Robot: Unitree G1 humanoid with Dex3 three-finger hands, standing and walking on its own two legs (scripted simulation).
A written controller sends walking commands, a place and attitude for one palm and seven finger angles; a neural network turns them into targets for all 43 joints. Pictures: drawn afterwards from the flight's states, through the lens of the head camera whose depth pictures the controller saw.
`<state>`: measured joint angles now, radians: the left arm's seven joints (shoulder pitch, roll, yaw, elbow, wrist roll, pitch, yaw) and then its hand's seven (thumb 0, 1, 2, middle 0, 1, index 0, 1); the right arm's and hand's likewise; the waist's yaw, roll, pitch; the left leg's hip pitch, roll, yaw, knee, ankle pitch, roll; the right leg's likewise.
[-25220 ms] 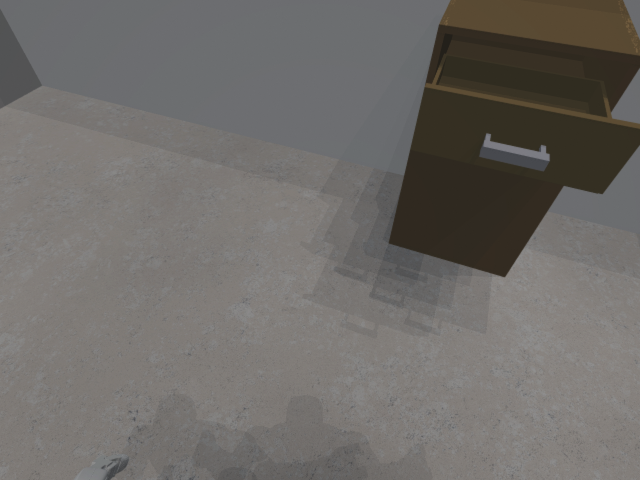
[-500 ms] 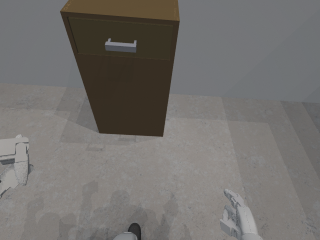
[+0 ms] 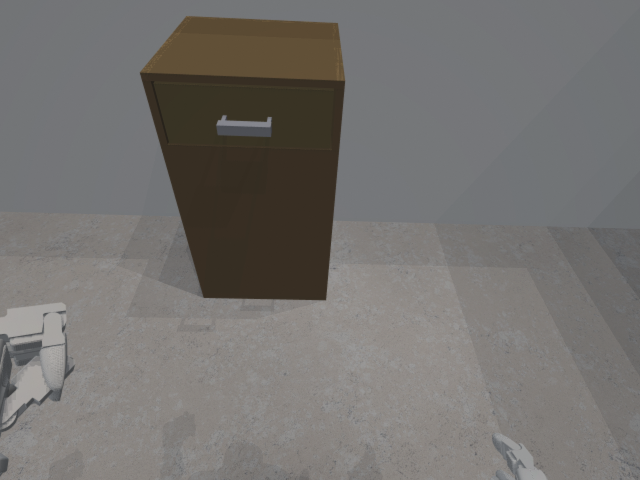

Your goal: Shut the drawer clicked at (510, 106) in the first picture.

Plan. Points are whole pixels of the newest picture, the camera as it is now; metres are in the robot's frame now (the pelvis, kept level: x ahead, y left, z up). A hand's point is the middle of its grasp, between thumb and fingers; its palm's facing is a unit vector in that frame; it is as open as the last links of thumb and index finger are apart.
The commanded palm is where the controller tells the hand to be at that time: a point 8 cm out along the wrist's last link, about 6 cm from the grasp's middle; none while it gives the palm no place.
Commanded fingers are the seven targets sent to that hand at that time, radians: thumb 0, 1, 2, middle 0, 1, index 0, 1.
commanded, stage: stop stepping back and stand still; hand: left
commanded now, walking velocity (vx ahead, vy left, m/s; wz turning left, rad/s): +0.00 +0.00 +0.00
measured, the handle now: (245, 124) +0.90 +0.23 +0.00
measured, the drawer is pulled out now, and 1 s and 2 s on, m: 0.00 0.00 0.00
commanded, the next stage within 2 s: let the arm hang, fingers relaxed in 0.24 s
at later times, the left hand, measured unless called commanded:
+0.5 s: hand (129, 467) +0.16 +0.25 -0.07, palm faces +0.12 -0.90 -0.41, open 3.1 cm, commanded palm none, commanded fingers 0.00 0.90 0.90 -1.04 -1.21 -1.04 -1.21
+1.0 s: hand out of the picture -0.05 +0.19 -0.16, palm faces +0.05 -0.97 -0.24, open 6.1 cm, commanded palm none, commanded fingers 0.00 0.90 0.90 -0.20 -0.30 -0.20 -0.30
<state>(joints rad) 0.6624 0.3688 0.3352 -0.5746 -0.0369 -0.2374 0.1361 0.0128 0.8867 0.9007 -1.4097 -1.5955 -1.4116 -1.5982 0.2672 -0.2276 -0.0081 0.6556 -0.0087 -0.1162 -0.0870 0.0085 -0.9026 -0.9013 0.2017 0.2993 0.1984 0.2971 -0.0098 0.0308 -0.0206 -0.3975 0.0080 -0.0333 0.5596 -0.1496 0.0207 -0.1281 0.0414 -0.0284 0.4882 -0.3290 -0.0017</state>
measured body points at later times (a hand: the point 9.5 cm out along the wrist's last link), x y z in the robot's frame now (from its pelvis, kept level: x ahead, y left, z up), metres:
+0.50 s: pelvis -0.01 +0.00 -0.01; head -0.02 -0.02 +0.44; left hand +0.15 +0.29 -0.04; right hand +0.15 -0.26 -0.13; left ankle +0.11 +0.10 -0.73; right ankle -0.04 -0.12 -0.73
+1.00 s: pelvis +0.01 -0.01 +0.01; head +0.03 -0.01 +0.46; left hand -0.05 +0.24 -0.15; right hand +0.02 -0.24 -0.15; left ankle +0.09 +0.10 -0.73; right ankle -0.04 -0.12 -0.73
